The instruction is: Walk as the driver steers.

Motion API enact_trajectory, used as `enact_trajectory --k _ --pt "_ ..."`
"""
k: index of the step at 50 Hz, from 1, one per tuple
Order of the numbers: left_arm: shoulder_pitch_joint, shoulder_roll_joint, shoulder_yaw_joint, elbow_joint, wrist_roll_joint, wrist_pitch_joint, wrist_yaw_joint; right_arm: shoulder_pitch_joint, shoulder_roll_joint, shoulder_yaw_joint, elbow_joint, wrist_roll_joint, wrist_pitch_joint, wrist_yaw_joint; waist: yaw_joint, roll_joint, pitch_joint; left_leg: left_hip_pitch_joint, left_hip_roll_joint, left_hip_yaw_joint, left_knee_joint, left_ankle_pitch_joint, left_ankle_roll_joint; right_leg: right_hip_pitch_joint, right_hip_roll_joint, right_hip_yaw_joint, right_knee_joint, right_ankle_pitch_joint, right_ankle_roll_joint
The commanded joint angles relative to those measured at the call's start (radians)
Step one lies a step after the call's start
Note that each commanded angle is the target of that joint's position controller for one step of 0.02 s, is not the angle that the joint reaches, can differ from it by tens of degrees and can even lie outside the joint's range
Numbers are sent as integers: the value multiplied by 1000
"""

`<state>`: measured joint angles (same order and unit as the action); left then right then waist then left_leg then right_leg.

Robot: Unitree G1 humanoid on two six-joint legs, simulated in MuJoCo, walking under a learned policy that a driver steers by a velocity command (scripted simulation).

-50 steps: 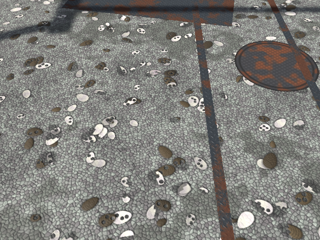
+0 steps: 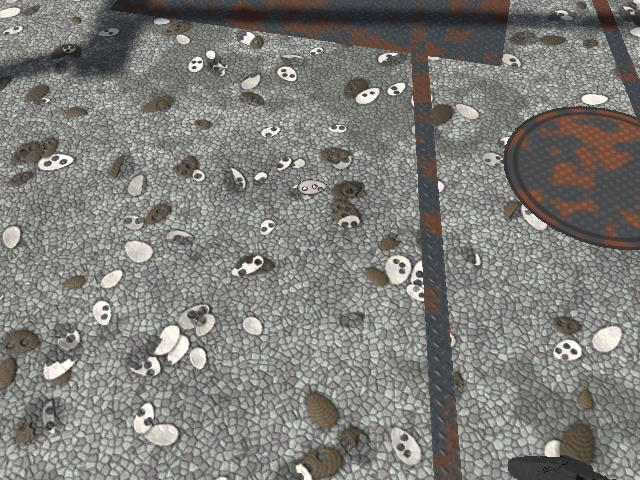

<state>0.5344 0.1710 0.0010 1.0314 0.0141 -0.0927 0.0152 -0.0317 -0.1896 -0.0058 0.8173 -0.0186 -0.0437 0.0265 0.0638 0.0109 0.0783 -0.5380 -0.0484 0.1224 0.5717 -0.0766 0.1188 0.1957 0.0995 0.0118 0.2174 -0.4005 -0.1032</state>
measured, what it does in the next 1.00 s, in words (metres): walks ahead: left foot, then right foot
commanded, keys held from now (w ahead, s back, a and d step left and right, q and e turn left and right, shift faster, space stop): w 1.00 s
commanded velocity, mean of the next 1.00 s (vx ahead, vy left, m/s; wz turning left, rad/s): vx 0.50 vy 0.00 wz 0.00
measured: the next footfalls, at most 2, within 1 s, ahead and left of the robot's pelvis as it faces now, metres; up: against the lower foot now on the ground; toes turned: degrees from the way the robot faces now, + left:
left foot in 0.04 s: +0.19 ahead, +0.06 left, +0.00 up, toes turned +3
right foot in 0.58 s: +0.49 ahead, -0.11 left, +0.00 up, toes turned -3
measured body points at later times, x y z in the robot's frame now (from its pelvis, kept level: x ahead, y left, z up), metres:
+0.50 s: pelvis +0.27 -0.01 +0.02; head +0.30 -0.01 +0.46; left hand +0.47 +0.20 -0.10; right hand +0.17 -0.23 -0.13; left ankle +0.15 +0.05 -0.72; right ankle +0.44 -0.13 -0.69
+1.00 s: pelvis +0.53 -0.04 +0.02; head +0.56 -0.04 +0.47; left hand +0.44 +0.18 -0.12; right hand +0.70 -0.26 -0.11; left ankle +0.70 +0.10 -0.67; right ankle +0.45 -0.11 -0.72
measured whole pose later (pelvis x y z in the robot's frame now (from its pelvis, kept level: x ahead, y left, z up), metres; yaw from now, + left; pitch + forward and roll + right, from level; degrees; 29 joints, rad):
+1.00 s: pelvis +0.53 -0.04 +0.02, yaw +1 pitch +0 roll -1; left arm 0.48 0.17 0.02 1.07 0.01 -0.10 0.00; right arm 0.06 -0.20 -0.03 0.91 -0.02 -0.03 0.03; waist 0.06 0.03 0.04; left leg -0.62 0.09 0.04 0.71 -0.02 0.04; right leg 0.04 0.09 -0.08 0.18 -0.23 -0.09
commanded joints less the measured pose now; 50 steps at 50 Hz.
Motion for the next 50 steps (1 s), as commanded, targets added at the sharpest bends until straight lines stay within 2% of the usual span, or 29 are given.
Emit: enact_trajectory --k 1,2,3,4,5,6,7,8,9,11,13,15,19,23,25,27,28,29,30,31,32,33,34,36,38,40,43,46,50 --pt "-62 190 37 -45 2 -2 8 406 -167 -62 87 -5 -18 -32 -245 -88 -182 512 3 -57 -91 -19 72 -204 -252 28 526 1158 -1" --pt "-54 144 26 -72 0 -4 1 544 -245 -85 107 -26 -19 -44 -272 36 -292 707 238 -318 -101 -162 132 -378 -171 -22 857 709 -8" --pt "82 64 19 -64 -21 1 -9 494 -255 -88 98 -24 -10 -33 -150 208 -352 872 464 -832 -225 -220 288 -726 12 -10 1208 -111 24" --pt "9 155 36 -72 6 4 -6 395 -213 -85 90 15 -8 -19 -146 53 -227 736 423 -798 -320 -356 285 -826 -54 58 1215 -26 -2" --pt "-94 165 42 -102 8 0 -13 310 -153 -70 76 18 -14 -15 -119 17 -98 593 393 -661 -366 -377 256 -841 -99 57 1165 55 -6" --pt "-129 148 42 -108 10 -1 -17 285 -105 -59 86 12 -24 -12 -86 -39 -13 456 350 -566 -408 -279 216 -801 -131 53 1092 87 -5" --pt "-140 132 43 -112 17 10 -20 292 -79 -48 101 5 -37 -15 -55 -42 2 381 306 -486 -419 -186 177 -747 -159 60 1031 103 2" --pt "-115 100 35 -101 24 24 -28 304 -65 -41 119 4 -47 -19 -30 -27 -3 334 271 -419 -434 -121 150 -696 -170 52 993 112 15" --pt "-107 80 32 -98 26 34 -34 331 -70 -41 136 5 -57 -20 -22 -12 -9 318 257 -377 -441 -54 143 -678 -173 39 966 122 25" --pt "-156 78 33 -117 25 45 -41 378 -100 -45 162 10 -69 -19 -19 7 0 310 236 -311 -462 13 137 -717 -192 12 905 168 42" --pt "-263 90 35 -153 24 51 -44 415 -116 -45 176 12 -69 -18 -37 14 25 329 218 -271 -486 41 121 -794 -213 -12 822 253 58" --pt "-362 96 34 -183 18 52 -45 459 -113 -41 188 14 -66 -17 -64 19 34 371 200 -237 -483 123 95 -844 -217 -35 718 334 72" --pt "-504 81 24 -220 7 51 -47 546 -111 -33 214 13 -64 -23 -114 44 26 467 187 -196 -456 241 51 -839 -187 -72 531 436 79" --pt "-612 86 21 -253 7 45 -45 609 -115 -28 238 -1 -57 -35 -146 56 32 619 224 -199 -400 347 69 -863 -154 -87 423 391 63" --pt "-632 94 23 -267 6 38 -44 609 -127 -31 248 -8 -54 -42 -137 62 36 677 254 -203 -360 421 80 -849 -141 -87 382 324 41" --pt "-557 108 32 -249 7 28 -37 570 -140 -34 247 -9 -53 -48 -85 72 6 676 260 -179 -263 634 62 -708 -98 -102 326 241 5" --pt "-448 124 42 -213 8 22 -29 556 -150 -37 249 -7 -51 -47 -40 75 -48 664 250 -167 -148 745 50 -573 -64 -112 292 225 -17" --pt "-272 150 58 -153 16 12 -19 534 -151 -35 245 0 -50 -45 36 51 -136 586 216 -133 37 711 30 -349 -59 -107 234 275 -47" --pt "-87 225 81 -113 43 4 -6 518 -125 -26 211 11 -54 -42 101 -14 -258 370 175 -106 310 399 13 -72 -250 94 233 200 -102" --pt "-32 310 105 -102 51 10 -10 636 -25 -10 200 46 -53 -33 50 -245 -383 10 -16 -43 694 -356 -34 179 -538 583 150 166 -253" --pt "-89 248 97 -102 8 22 -22 576 -135 -40 210 16 -50 -37 43 -92 -324 -81 12 -176 771 -404 -16 100 -497 636 80 137 -237" --pt "-200 202 83 -114 -3 21 -26 489 -128 -44 176 12 -54 -33 -4 -77 -171 -113 59 -181 743 -307 -13 -47 -462 469 52 167 -205" --pt "-255 149 71 -118 0 12 -30 440 -109 -42 165 9 -56 -30 -27 -34 -99 -86 91 -175 693 -247 -17 -168 -419 369 14 269 -179" --pt "-266 86 52 -92 0 0 -24 439 -75 -41 165 -14 -32 -19 -85 -53 -54 2 127 -167 604 -210 -35 -307 -336 226 -30 366 -119" --pt "-210 91 50 -60 -2 -14 -21 442 -51 -41 165 -19 -13 -6 -101 -59 -55 24 126 -147 568 -195 -51 -335 -316 171 -48 454 -117" --pt "-171 121 55 -40 -6 -21 -19 379 -51 -42 141 -21 -2 1 -105 -62 -29 -28 140 -127 518 -142 -66 -347 -302 128 -77 463 -116" --pt "-115 123 50 -22 -5 -18 -19 229 -63 -41 89 -16 4 4 -78 -64 12 -113 156 -100 388 -30 -86 -328 -279 89 -106 487 -106" --pt "-66 122 45 -8 -4 -18 -18 107 -52 -31 51 -5 1 5 -47 -70 23 -97 141 -72 218 57 -92 -301 -263 53 -106 543 -89" --pt "9 131 43 20 2 -14 -9 -6 -58 -25 15 -1 -3 2 -11 -79 34 -96 114 -51 87 74 -75 -184 -291 45 -83 592 -93"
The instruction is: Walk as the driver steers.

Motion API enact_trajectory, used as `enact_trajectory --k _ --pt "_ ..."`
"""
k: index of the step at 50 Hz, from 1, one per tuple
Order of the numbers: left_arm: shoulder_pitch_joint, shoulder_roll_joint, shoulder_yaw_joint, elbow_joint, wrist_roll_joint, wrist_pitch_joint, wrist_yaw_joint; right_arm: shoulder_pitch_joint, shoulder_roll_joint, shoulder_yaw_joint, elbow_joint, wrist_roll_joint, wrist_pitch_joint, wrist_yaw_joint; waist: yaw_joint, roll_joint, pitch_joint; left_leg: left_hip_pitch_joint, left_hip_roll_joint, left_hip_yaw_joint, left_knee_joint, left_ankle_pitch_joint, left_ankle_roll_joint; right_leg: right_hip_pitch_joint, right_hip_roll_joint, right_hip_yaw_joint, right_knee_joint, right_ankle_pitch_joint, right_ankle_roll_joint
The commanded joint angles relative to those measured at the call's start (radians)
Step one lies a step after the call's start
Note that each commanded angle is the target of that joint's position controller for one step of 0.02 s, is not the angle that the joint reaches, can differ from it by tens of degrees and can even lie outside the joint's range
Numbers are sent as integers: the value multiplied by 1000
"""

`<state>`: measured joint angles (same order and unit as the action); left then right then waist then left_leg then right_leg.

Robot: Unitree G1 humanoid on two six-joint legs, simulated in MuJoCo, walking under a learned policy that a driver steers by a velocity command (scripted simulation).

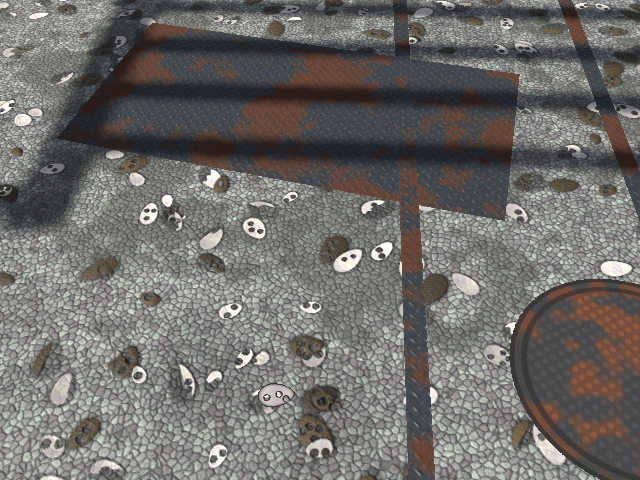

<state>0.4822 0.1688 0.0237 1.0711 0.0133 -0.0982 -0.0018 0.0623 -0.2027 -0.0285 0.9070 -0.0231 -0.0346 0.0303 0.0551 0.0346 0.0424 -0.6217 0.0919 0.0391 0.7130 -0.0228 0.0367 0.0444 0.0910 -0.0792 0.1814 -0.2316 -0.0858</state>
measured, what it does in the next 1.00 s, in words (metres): walks ahead: left foot, then right foot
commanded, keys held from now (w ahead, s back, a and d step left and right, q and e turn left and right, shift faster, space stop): w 0.62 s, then no key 0.38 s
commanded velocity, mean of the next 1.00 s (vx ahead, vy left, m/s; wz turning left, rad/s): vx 0.40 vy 0.00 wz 0.00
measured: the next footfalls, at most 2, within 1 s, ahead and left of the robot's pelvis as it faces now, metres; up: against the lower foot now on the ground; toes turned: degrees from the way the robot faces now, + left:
left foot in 0.14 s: +0.25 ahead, +0.11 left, +0.00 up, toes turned +4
right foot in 0.72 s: +0.55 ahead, -0.06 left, +0.00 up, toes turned -4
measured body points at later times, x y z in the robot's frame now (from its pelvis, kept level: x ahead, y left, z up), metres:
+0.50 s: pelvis +0.26 +0.05 +0.00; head +0.28 +0.06 +0.45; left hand +0.39 +0.29 -0.13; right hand +0.19 -0.19 -0.14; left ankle +0.21 +0.11 -0.74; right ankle +0.40 -0.11 -0.68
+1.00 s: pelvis +0.46 +0.00 +0.00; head +0.49 -0.01 +0.45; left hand +0.47 +0.23 -0.15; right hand +0.51 -0.23 -0.16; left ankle +0.49 +0.14 -0.70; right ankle +0.51 -0.06 -0.74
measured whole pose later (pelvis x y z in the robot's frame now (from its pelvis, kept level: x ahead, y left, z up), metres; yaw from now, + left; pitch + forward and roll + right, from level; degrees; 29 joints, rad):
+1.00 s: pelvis +0.46 +0.00 +0.00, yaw +0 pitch -1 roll +0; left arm 0.29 0.16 0.01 1.05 0.02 -0.08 0.01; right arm 0.21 -0.18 -0.04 1.02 -0.03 -0.01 -0.02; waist 0.00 0.03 0.08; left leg -0.44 0.03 -0.02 0.83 -0.33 0.02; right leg -0.23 0.05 -0.11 0.36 -0.12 -0.10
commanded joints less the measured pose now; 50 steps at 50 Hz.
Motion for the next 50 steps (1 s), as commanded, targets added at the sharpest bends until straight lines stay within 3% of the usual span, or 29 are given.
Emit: enact_trajectory --k 1,3,5,6,7,8,9,10,11,12,14,17,20,25,29,32,34,35,36,37,38,39,40,41,42,44,46,50 --pt "72 135 21 -13 7 -6 11 -121 -50 -4 -85 3 -15 -2 2 -103 76 -20 -30 31 -75 2 15 3 -296 139 -34 442 -115" --pt "75 144 24 -4 13 -2 18 -136 -60 -8 -98 2 -22 -3 -5 -102 80 -11 -40 31 -114 -60 38 63 -322 141 5 510 -115" --pt "43 157 28 -3 16 0 23 -71 -70 -16 -84 2 -32 -9 -46 -107 49 116 -81 51 -166 -137 70 72 -322 115 104 712 -95" --pt "29 165 31 -2 14 3 23 31 -82 -26 -51 1 -39 -16 -88 -107 -3 247 -116 66 -200 -152 90 62 -308 99 222 827 -82" --pt "13 161 29 -6 9 6 20 203 -106 -41 10 -7 -49 -26 -158 -75 -92 463 -129 67 -253 -112 116 -9 -266 62 413 811 -61" --pt "2 134 19 -38 -1 3 17 389 -183 -64 49 -33 -57 -38 -219 0 -215 734 66 -145 -262 -184 172 -220 -220 30 698 509 -40" --pt "119 40 4 -50 -37 5 7 441 -269 -86 56 -38 -51 -34 -167 223 -325 968 344 -637 -377 -249 315 -574 -25 -15 1071 -235 5" --pt "48 138 31 -44 -7 9 10 365 -221 -79 48 4 -38 -25 -153 68 -262 882 301 -678 -442 -298 294 -663 -61 126 1146 -254 -13" --pt "-40 135 35 -75 -3 6 5 255 -167 -63 31 12 -38 -22 -111 35 -119 741 269 -514 -460 -280 262 -694 -109 128 1124 -157 -18" --pt "-85 118 33 -83 -1 3 2 204 -112 -49 26 10 -46 -18 -89 -10 -53 623 225 -414 -498 -175 234 -662 -142 125 1071 -92 -15" --pt "-78 85 32 -78 22 26 -7 194 -53 -31 49 11 -59 -25 -34 11 -16 492 144 -271 -538 -66 177 -569 -178 118 982 -51 3" --pt "-102 66 33 -88 27 52 -21 275 -75 -31 88 15 -77 -30 -15 14 -7 467 118 -194 -565 45 178 -572 -182 91 925 -14 28" --pt "-238 79 34 -135 24 64 -25 332 -93 -31 105 14 -77 -32 -35 14 36 486 102 -158 -605 38 174 -676 -204 69 826 89 51" --pt "-428 69 22 -197 10 60 -28 423 -86 -21 128 13 -74 -34 -82 21 61 557 80 -105 -605 143 152 -701 -186 29 587 216 66" --pt "-531 73 16 -233 8 53 -26 491 -88 -19 154 5 -70 -42 -114 31 74 673 104 -91 -570 230 161 -705 -157 6 470 214 45" --pt "-545 78 18 -249 9 40 -22 489 -93 -21 168 -5 -65 -51 -100 29 86 742 128 -76 -494 399 157 -671 -134 0 402 137 11" --pt "-413 85 25 -203 12 23 -9 459 -101 -23 169 -5 -63 -57 -48 44 25 731 107 -50 -333 709 121 -482 -67 -27 351 102 -19" --pt "-262 98 34 -148 17 9 0 439 -106 -23 170 4 -61 -57 13 27 -44 707 71 -28 -172 736 95 -316 -39 -38 264 196 -38" --pt "-122 144 49 -105 38 -6 10 435 -94 -17 159 21 -65 -57 59 10 -135 554 32 -12 17 527 68 -71 -130 33 266 406 -65" --pt "8 248 71 -90 59 -11 13 488 -37 -4 131 45 -65 -61 64 -160 -295 314 -82 54 372 -124 32 219 -442 322 359 919 -159" --pt "4 263 78 -85 8 8 3 602 -38 -16 164 71 -54 -63 26 -243 -442 176 -195 -37 607 -605 17 308 -571 562 301 1140 -312" --pt "-107 211 66 -112 -20 17 -1 525 -77 -28 162 36 -41 -66 -6 -99 -328 156 -130 -110 620 -522 15 150 -507 444 254 1015 -281" --pt "-210 139 44 -124 -17 17 1 427 -49 -24 136 15 -39 -60 -26 -93 -176 121 -101 -98 571 -465 9 5 -455 348 200 908 -241" --pt "-242 90 28 -119 -12 17 6 392 -35 -25 132 2 -33 -56 -50 -70 -91 141 -72 -92 503 -426 2 -111 -404 274 147 841 -197" --pt "-249 68 19 -112 -13 16 14 380 -34 -29 128 -11 -18 -51 -72 -76 -57 184 -55 -91 437 -397 -5 -190 -364 220 115 799 -166" --pt "-235 62 8 -93 -2 9 18 422 4 -24 150 -14 9 -44 -105 -75 -81 304 -69 -71 366 -351 -15 -280 -328 150 102 840 -145" --pt "-240 97 8 -87 6 0 15 423 18 -19 155 -6 28 -47 -131 -92 -97 345 -74 -55 270 -327 -24 -317 -310 105 100 846 -145" --pt "-206 111 1 -68 12 15 16 315 -5 -10 144 -1 51 -62 -99 -146 -92 381 -65 -32 50 -273 -23 -333 -289 108 72 526 -120"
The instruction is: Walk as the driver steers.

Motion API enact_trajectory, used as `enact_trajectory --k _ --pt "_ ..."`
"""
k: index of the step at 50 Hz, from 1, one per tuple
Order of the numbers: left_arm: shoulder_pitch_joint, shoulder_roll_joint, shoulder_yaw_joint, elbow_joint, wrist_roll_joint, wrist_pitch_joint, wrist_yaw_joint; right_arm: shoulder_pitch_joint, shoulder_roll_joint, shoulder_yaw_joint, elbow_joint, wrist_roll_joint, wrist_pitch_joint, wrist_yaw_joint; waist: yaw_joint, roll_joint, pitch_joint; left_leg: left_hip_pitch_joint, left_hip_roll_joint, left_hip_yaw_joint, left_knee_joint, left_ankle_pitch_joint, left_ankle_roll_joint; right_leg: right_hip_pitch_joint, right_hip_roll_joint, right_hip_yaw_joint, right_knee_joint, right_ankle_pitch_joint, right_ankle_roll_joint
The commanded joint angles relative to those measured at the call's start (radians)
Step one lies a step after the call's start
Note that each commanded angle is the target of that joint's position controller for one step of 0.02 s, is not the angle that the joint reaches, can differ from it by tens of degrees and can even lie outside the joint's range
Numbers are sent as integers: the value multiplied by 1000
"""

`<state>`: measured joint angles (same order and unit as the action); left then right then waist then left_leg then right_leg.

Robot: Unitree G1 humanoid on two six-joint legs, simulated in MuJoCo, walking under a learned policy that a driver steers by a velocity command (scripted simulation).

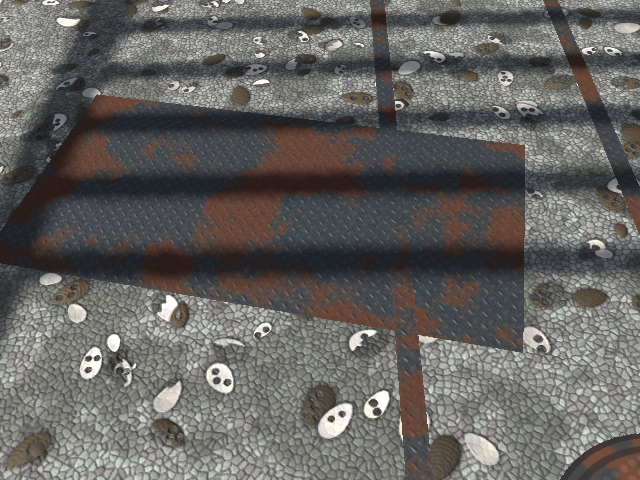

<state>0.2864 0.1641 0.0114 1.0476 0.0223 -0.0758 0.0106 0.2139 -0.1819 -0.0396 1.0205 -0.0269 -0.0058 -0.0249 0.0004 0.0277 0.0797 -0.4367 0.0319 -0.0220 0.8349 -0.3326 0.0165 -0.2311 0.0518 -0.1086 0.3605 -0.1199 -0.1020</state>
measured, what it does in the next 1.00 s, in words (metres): steps on the spot: left foot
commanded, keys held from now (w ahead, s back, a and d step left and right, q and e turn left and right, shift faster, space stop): no key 0.84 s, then w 0.16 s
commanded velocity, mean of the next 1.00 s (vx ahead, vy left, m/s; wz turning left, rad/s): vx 0.05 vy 0.00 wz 0.00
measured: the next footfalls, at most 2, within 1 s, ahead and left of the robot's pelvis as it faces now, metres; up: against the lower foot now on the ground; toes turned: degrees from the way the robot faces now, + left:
left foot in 0.14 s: +0.08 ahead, +0.13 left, +0.00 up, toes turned +1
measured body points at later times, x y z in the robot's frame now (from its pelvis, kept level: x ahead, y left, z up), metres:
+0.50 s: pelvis +0.04 +0.03 +0.00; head +0.04 +0.03 +0.45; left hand +0.03 +0.25 -0.16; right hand +0.03 -0.18 -0.16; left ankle +0.04 +0.13 -0.74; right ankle +0.05 -0.06 -0.74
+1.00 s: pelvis +0.06 +0.03 +0.00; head +0.05 +0.03 +0.45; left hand +0.01 +0.25 -0.16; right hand +0.01 -0.18 -0.16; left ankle +0.04 +0.13 -0.74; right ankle +0.05 -0.06 -0.74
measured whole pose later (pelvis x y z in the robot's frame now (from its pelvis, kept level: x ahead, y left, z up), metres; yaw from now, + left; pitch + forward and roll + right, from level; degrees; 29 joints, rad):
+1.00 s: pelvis +0.06 +0.03 +0.00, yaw -1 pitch -1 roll +0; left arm 0.37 0.13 0.01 1.14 0.02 0.00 0.03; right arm 0.37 -0.13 0.00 1.14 -0.01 -0.01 -0.03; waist 0.00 0.00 -0.02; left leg -0.18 -0.03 0.01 0.49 -0.38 0.07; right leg -0.20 0.02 -0.05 0.49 -0.38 -0.07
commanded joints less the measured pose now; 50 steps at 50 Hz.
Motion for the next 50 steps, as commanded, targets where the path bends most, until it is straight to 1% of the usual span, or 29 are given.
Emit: enact_trajectory --k 1,3,4,5,6,7,8,9,10,12,15,17,29,42,43,44,45,46,47,48,49,50 --pt "2 118 13 -40 3 0 5 143 -31 3 31 4 26 -9 -33 -140 -124 207 -3 33 -103 41 -3 -65 -252 155 -120 287 -103" --pt "15 116 11 -32 2 17 8 108 -34 8 31 6 27 -11 -18 -129 -93 225 -1 37 -175 35 -1 -85 -257 196 -139 44 -101" --pt "11 113 10 -31 -1 25 11 104 -29 12 36 5 24 -12 -22 -116 -73 247 -3 42 -238 48 3 -99 -255 211 -135 -54 -93" --pt "0 109 8 -31 -7 32 14 116 -21 17 46 4 18 -14 -34 -96 -54 294 -4 47 -334 95 9 -122 -246 217 -122 -121 -73" --pt "19 101 6 -25 -7 35 16 118 -28 21 51 1 10 -17 -32 -61 -35 334 22 10 -430 159 13 -142 -231 224 -112 -159 -37" --pt "38 88 4 -24 -7 36 16 141 -55 20 58 -6 -3 -20 -20 -21 -32 367 92 -63 -476 223 20 -149 -203 216 -78 -163 -3" --pt "117 47 1 -12 -20 40 12 103 -98 15 58 8 -10 -22 48 74 -6 290 133 -126 -479 242 52 -120 -121 155 -74 -155 25" --pt "119 42 -2 9 -18 47 13 91 -58 23 67 20 -14 -15 35 88 0 178 127 -123 -513 158 55 3 -103 131 -64 -117 38" --pt "104 59 3 13 -15 51 16 85 -31 30 68 21 -19 -11 31 71 8 138 103 -105 -530 123 38 61 -116 140 -53 -70 40" --pt "89 75 8 17 -12 53 17 89 -34 30 76 24 -21 -15 25 52 -7 167 72 -76 -533 144 21 81 -133 151 -46 -36 36" --pt "79 56 3 29 -13 51 19 110 -28 31 89 24 -20 -18 16 4 -16 218 72 -70 -525 184 28 61 -140 154 -58 -35 41" --pt "75 49 1 39 -14 52 22 117 -26 32 95 22 -19 -18 12 -11 -14 223 72 -70 -526 189 31 62 -140 153 -61 -36 45" --pt "94 34 -7 84 -14 60 31 152 -12 41 124 20 -15 -21 7 -22 -5 234 66 -62 -531 199 35 66 -147 154 -54 -25 50" --pt "116 20 -13 108 -14 61 33 179 -1 47 138 20 -12 -21 5 -22 10 232 60 -59 -533 185 37 52 -150 158 -52 -35 53" --pt "125 17 -14 112 -13 61 32 190 2 47 142 19 -12 -20 5 -23 -10 238 51 -56 -540 113 38 59 -141 155 -58 -103 52" --pt "127 28 -9 111 -12 64 31 194 -9 42 141 18 -9 -20 5 -23 -3 226 35 -51 -533 14 45 48 -125 149 -49 -199 47" --pt "129 44 0 106 -11 68 30 197 -27 33 135 17 -5 -19 5 -21 8 202 16 -47 -513 -134 61 25 -105 141 -26 -343 33" --pt "129 53 6 97 -8 72 27 195 -38 27 125 14 0 -15 5 -22 42 161 11 -56 -504 -274 78 -20 -98 149 -17 -480 17" --pt "127 50 8 87 -6 75 23 195 -35 24 114 11 2 -11 4 -23 89 119 15 -73 -503 -358 93 -62 -101 166 -13 -560 3" --pt "128 41 8 78 -6 73 19 198 -27 24 105 11 0 -8 3 -21 117 98 24 -97 -499 -386 105 -85 -108 184 -3 -583 -7" --pt "129 35 9 69 -6 68 17 202 -23 22 97 11 -5 -5 2 -17 122 98 36 -123 -494 -376 114 -95 -114 202 11 -566 -14" --pt "125 33 10 59 -5 60 14 207 -26 19 90 11 -11 -3 -1 -10 109 113 50 -151 -497 -355 123 -100 -118 215 27 -531 -19"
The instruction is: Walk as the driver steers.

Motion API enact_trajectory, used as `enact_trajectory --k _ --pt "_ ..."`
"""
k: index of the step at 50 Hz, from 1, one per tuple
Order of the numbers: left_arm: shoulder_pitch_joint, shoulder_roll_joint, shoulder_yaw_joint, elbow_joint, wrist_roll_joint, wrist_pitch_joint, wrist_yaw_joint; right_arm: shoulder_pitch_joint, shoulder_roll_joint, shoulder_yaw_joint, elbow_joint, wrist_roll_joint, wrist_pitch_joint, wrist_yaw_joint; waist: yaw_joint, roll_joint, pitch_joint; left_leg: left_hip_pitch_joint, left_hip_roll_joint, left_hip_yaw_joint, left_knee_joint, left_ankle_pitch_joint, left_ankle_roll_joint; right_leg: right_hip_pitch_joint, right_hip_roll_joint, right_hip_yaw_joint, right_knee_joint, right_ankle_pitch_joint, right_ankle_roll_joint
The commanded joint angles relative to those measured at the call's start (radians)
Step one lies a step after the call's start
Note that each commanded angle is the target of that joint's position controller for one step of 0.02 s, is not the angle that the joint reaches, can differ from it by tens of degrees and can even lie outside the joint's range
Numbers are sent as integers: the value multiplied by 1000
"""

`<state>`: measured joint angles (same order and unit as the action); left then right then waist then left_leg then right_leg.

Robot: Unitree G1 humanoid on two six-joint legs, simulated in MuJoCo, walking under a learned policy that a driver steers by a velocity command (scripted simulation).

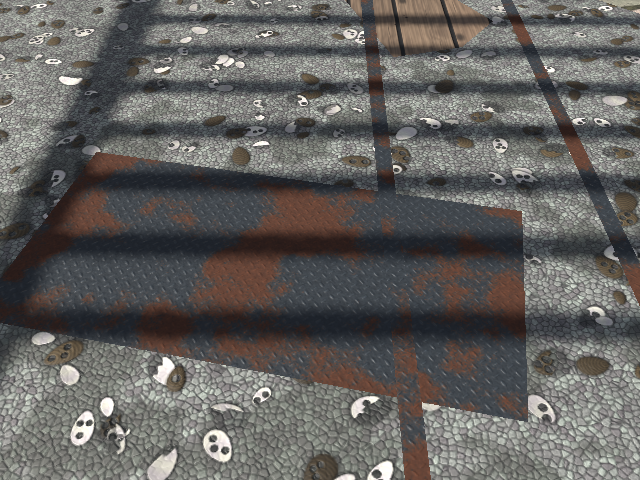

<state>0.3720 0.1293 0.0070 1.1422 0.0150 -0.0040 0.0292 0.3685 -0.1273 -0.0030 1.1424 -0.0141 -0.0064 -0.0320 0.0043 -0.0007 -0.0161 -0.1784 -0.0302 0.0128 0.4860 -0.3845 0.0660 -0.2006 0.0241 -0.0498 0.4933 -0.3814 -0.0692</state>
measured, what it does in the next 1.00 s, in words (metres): walks ahead: left foot, then right foot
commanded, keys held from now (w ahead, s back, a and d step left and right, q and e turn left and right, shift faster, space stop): w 0.22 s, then no key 0.78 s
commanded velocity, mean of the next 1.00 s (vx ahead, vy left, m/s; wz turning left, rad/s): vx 0.16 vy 0.00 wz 0.00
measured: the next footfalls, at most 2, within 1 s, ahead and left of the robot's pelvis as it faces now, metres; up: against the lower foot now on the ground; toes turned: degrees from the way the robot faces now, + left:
left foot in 0.56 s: +0.32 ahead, +0.04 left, +0.00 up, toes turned +2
right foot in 0.86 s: +0.26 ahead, -0.15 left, +0.00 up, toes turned -1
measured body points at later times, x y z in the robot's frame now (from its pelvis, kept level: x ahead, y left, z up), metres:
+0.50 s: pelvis +0.15 -0.03 -0.01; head +0.19 -0.04 +0.44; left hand +0.05 +0.18 -0.15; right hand +0.27 -0.25 -0.16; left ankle +0.26 +0.05 -0.72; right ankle +0.03 -0.10 -0.74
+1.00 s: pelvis +0.23 -0.04 +0.00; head +0.23 -0.04 +0.45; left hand +0.21 +0.17 -0.16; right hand +0.23 -0.26 -0.16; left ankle +0.28 +0.04 -0.74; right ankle +0.22 -0.15 -0.74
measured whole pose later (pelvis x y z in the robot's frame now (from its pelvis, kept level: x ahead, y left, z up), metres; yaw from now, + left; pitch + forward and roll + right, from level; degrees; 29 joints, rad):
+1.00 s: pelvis +0.23 -0.04 +0.00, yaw -1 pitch -2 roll +0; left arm 0.34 0.11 -0.01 1.14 0.01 -0.01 0.04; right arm 0.29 -0.15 -0.01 1.09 -0.01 -0.01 -0.03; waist -0.02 0.01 0.02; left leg -0.22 -0.04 0.09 0.39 -0.14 0.07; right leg -0.15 0.00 -0.01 0.43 -0.25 0.00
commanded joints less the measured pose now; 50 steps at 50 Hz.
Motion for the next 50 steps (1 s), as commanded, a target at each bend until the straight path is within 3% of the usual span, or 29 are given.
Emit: enact_trajectory --k 1,3,5,6,9,10,11,12,13,14,15,17,21,23,25,27,28,29,30,31,32,34,36,39,43,44,45,46,50 --pt "30 69 17 -47 4 -20 -9 62 -90 -23 -37 -1 -17 6 -10 28 184 -115 127 -218 -161 -289 84 -138 -86 157 -88 -232 -53" --pt "-19 66 20 -79 5 -36 -19 106 -120 -38 -35 3 -27 9 -36 74 159 -12 178 -311 -232 -319 118 -205 -44 106 -13 -155 -40" --pt "-70 47 17 -114 16 -53 -29 158 -162 -59 -16 2 -30 7 -54 156 180 74 289 -449 -330 -369 177 -292 -12 -7 118 -31 -22" --pt "-88 59 20 -128 18 -62 -32 162 -160 -63 -17 3 -32 7 -56 135 195 60 310 -468 -342 -351 190 -295 -24 -7 132 -22 -24" --pt "33 50 27 -108 6 -85 -40 67 -157 -68 -46 8 -42 9 35 95 200 -88 260 -355 -255 -186 158 -74 -23 -6 1 4 -39" --pt "154 53 33 -68 0 -91 -36 -9 -145 -66 -74 11 -48 11 96 51 177 -227 196 -260 -166 -104 119 138 -24 27 -76 24 -47" --pt "290 126 55 -36 3 -99 -24 -100 -93 -50 -123 18 -63 19 166 -124 156 -417 67 -86 89 12 59 332 -166 280 -232 -104 -90" --pt "396 233 88 0 2 -91 -15 -103 -68 -44 -158 1 -79 27 171 -321 138 -596 -31 78 389 -57 17 480 -366 570 -318 68 -169" --pt "350 171 71 -8 10 -81 -10 -122 -135 -59 -149 -30 -77 25 125 -129 166 -642 17 35 540 -132 21 441 -397 526 -252 377 -182" --pt "283 143 59 -31 16 -81 -10 -90 -99 -55 -133 -27 -75 26 78 -42 149 -605 42 9 596 -96 15 396 -369 419 -209 632 -172" --pt "221 126 50 -48 21 -82 -10 -68 -74 -50 -120 -15 -74 30 41 -14 122 -559 58 1 609 -48 5 358 -337 333 -199 774 -154" --pt "144 95 32 -62 10 -84 -4 -74 -69 -52 -122 -9 -59 35 -1 -49 104 -488 60 23 555 30 -15 294 -264 198 -208 903 -105" --pt "125 88 8 -46 3 -84 11 -163 -47 -37 -152 1 -36 32 -17 -108 116 -353 0 95 316 168 -25 181 -170 52 -194 1082 -58" --pt "134 101 5 -35 4 -83 16 -197 -50 -28 -161 8 -35 22 -7 -136 104 -241 -37 130 176 231 -14 144 -155 29 -153 1127 -45" --pt "133 114 6 -28 -3 -85 18 -117 -78 -32 -130 9 -37 14 -32 -157 54 -110 -52 125 136 279 14 133 -176 44 -68 1179 -42" --pt "92 127 8 -29 -17 -85 13 9 -105 -42 -84 -2 -51 7 -107 -110 19 55 -28 95 -19 432 45 100 -166 42 102 1073 -23" --pt "113 119 5 -34 -21 -87 9 82 -162 -56 -63 -19 -63 4 -121 -44 -40 212 91 -18 -29 757 71 6 -124 32 248 778 1" --pt "199 54 -4 -35 -45 -74 13 137 -215 -62 -63 -31 -67 7 -98 128 -168 353 371 -279 13 1288 220 -97 6 -30 568 38 29" --pt "265 57 8 -7 -39 -46 13 97 -187 -51 -68 12 -60 12 -53 125 -244 272 445 -391 -39 1258 324 -74 33 67 686 -229 34" --pt "212 63 11 -13 -2 -29 12 -17 -162 -44 -94 26 -53 12 -26 80 -119 126 409 -345 -104 973 320 -106 -4 93 706 -227 37" --pt "136 53 11 -29 21 -22 7 -101 -118 -29 -112 21 -48 8 -15 55 -10 4 361 -302 -170 744 281 -130 -22 96 661 -196 39" --pt "98 39 11 -34 22 -3 1 -154 -78 -9 -115 2 -41 -6 32 58 62 -143 266 -185 -241 572 191 -54 -56 91 479 -130 51" --pt "122 12 3 -13 10 13 7 -120 -94 -9 -99 -12 -40 -8 37 69 38 -128 224 -137 -236 526 153 -7 -33 55 323 -126 60" --pt "105 19 0 -3 0 31 17 -91 -128 -15 -93 -3 -34 -5 26 71 5 -117 223 -161 -257 266 136 35 -30 39 176 -45 62" --pt "73 36 -4 -8 21 27 9 -106 -124 -19 -93 17 -9 0 35 51 98 -278 177 -165 -313 -174 24 137 -71 73 -65 143 40" --pt "60 58 -3 -17 20 18 9 -91 -117 -21 -92 20 -2 1 17 23 138 -263 150 -148 -308 -155 -4 71 -105 124 -123 80 32" --pt "40 66 -3 -12 6 10 10 -75 -97 -20 -91 20 3 3 -8 -59 177 -170 112 -106 -271 -35 -12 -55 -109 143 -153 18 27" --pt "27 48 -8 -12 1 -2 11 -55 -84 -16 -80 13 3 5 -19 -84 159 -70 108 -92 -220 68 -8 -100 -119 155 -191 14 29" --pt "16 50 -8 -17 -8 -26 16 -5 -81 -13 -50 4 -11 6 -34 -38 98 34 113 -82 -171 212 1 -68 -123 151 -214 118 28"
Keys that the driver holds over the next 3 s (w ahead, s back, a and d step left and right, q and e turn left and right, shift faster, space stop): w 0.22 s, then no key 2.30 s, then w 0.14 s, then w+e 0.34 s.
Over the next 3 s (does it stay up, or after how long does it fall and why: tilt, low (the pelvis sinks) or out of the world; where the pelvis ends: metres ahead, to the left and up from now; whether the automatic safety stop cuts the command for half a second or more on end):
stays up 0.40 -0.01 0.00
